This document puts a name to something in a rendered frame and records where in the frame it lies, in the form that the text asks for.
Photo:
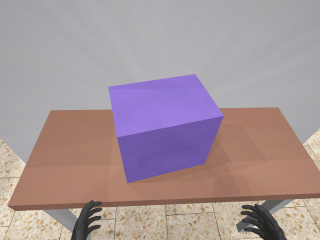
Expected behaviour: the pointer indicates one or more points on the right robot hand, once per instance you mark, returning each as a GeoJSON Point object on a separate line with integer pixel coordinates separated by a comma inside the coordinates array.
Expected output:
{"type": "Point", "coordinates": [268, 226]}

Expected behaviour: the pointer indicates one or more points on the table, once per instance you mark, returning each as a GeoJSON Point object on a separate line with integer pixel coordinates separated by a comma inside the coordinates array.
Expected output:
{"type": "Point", "coordinates": [255, 156]}

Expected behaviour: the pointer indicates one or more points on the carton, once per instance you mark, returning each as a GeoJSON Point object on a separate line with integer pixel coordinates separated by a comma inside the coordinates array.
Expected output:
{"type": "Point", "coordinates": [163, 125]}

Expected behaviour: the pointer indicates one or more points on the left robot hand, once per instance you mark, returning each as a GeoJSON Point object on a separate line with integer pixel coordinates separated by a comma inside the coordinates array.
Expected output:
{"type": "Point", "coordinates": [81, 229]}

